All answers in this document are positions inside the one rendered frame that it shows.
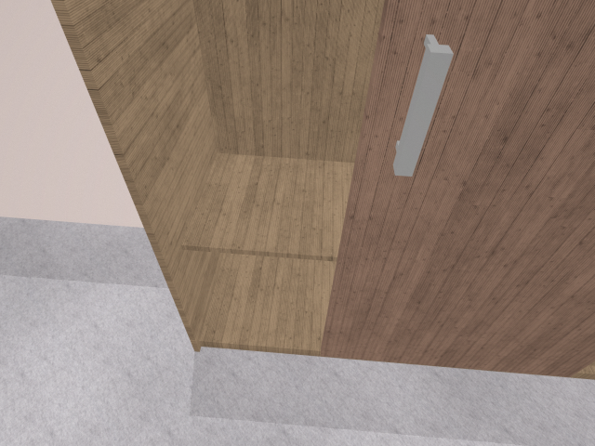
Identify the handle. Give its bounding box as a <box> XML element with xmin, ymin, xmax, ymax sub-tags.
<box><xmin>393</xmin><ymin>34</ymin><xmax>454</xmax><ymax>177</ymax></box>

